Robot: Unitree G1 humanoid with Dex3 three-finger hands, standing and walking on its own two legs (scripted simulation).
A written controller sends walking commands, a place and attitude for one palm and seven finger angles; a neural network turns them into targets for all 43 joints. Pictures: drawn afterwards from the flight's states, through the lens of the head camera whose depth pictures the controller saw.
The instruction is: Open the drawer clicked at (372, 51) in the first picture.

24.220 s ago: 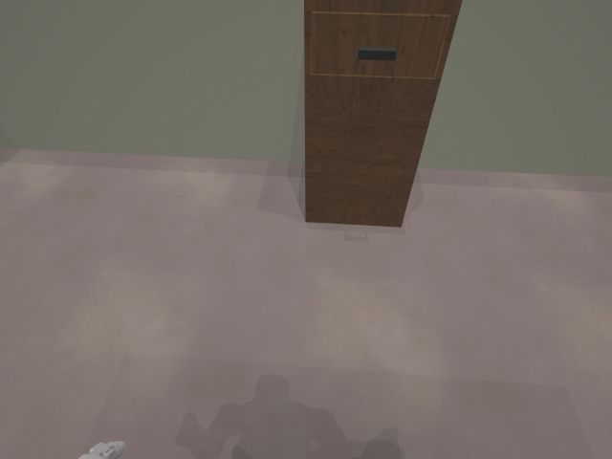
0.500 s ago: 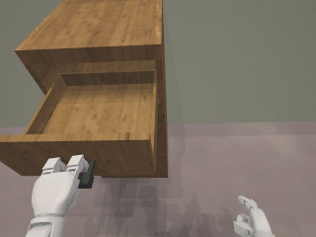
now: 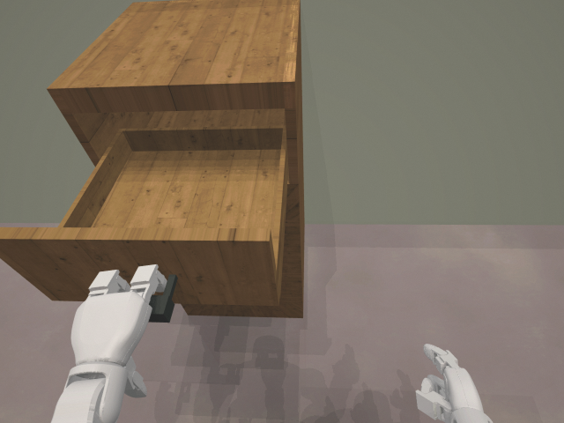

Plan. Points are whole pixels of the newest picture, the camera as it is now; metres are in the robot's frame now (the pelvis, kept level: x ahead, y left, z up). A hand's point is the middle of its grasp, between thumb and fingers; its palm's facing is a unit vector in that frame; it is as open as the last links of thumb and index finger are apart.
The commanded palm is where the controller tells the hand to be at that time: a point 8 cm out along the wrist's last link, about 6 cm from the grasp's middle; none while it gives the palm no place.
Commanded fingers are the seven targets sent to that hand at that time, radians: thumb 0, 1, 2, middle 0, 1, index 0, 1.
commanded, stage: lift the hand off the handle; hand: left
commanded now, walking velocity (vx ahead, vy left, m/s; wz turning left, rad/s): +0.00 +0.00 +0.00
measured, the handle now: (136, 294) +0.26 +0.26 +0.04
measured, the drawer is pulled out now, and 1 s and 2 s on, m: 0.29 0.28 0.28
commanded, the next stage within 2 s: draw the hand back to the body in 1.46 s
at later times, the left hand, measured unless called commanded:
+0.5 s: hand (119, 311) +0.22 +0.25 +0.07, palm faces +0.09 -0.06 -0.99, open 13.7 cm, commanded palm +0.19 +0.25 +0.12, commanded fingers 0.00 -0.50 0.30 -0.30 -1.20 -0.30 -1.20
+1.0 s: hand (103, 283) +0.23 +0.24 +0.13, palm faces +0.12 -0.07 -0.99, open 13.6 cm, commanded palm +0.19 +0.24 +0.20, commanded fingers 0.00 -0.50 0.30 -0.30 -1.20 -0.30 -1.20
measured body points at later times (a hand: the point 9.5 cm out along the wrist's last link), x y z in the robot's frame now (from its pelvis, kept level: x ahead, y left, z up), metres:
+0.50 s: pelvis +0.00 +0.00 +0.01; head +0.00 -0.04 +0.46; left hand +0.21 +0.25 +0.12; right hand +0.21 -0.21 -0.10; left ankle -0.03 +0.13 -0.72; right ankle +0.01 -0.10 -0.72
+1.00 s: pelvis +0.00 +0.01 +0.02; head +0.00 -0.04 +0.47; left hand +0.22 +0.25 +0.19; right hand +0.24 -0.17 -0.08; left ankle -0.03 +0.13 -0.72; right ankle +0.01 -0.10 -0.72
